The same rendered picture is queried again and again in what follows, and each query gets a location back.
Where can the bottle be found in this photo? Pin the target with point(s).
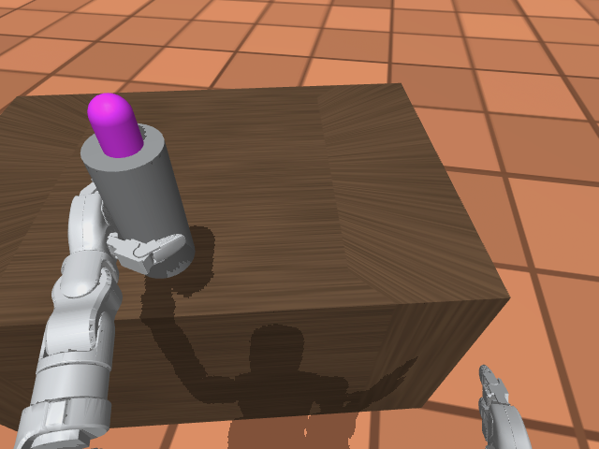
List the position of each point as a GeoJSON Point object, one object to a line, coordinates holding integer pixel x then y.
{"type": "Point", "coordinates": [130, 167]}

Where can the right robot hand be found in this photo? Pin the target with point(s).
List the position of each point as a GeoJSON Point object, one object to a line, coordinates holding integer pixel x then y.
{"type": "Point", "coordinates": [502, 425]}

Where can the left robot arm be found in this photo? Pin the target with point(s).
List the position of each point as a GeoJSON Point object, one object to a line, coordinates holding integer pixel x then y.
{"type": "Point", "coordinates": [69, 404]}

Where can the left robot hand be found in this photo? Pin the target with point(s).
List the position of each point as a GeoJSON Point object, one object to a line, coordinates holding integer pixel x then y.
{"type": "Point", "coordinates": [90, 227]}

